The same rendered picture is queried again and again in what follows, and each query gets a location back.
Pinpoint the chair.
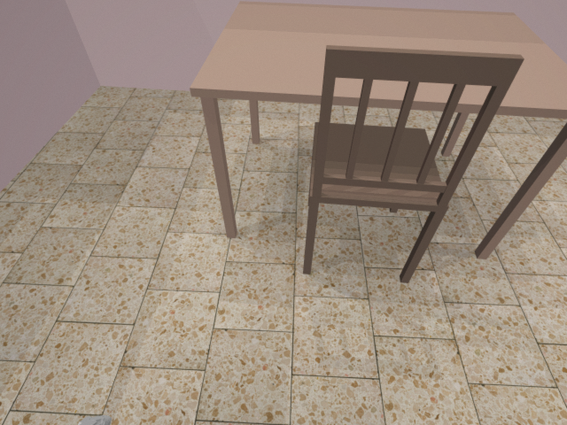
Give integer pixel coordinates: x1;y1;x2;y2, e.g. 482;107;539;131
303;45;524;283

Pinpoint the table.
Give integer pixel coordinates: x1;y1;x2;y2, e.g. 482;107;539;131
190;1;567;259

